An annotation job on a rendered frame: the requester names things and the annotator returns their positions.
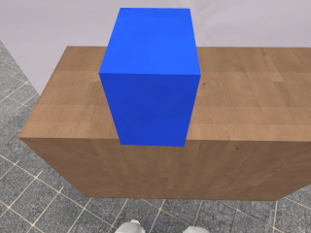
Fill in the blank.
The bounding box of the pedestal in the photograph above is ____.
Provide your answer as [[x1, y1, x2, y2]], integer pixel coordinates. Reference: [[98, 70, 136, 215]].
[[18, 46, 311, 202]]

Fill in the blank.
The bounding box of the robot left thigh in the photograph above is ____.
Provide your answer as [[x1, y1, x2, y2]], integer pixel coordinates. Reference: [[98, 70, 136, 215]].
[[115, 221, 146, 233]]

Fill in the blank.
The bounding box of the carton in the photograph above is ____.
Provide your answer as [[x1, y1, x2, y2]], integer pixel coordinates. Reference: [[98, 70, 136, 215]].
[[98, 8, 201, 147]]

